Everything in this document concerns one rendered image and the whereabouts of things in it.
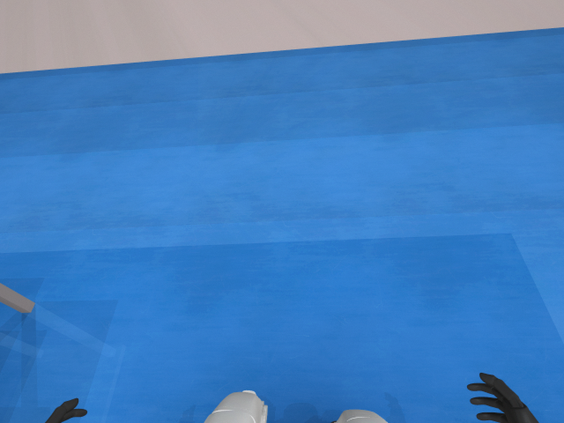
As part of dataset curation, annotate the robot right hand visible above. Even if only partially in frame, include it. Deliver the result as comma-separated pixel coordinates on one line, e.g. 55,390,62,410
467,373,539,423

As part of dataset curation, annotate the robot left hand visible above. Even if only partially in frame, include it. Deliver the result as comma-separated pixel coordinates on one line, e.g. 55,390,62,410
45,398,87,423

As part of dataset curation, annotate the table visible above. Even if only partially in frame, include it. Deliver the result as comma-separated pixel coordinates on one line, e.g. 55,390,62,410
0,283,35,313

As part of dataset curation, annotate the robot left thigh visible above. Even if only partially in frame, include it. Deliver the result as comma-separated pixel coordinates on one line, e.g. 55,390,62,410
204,392,268,423

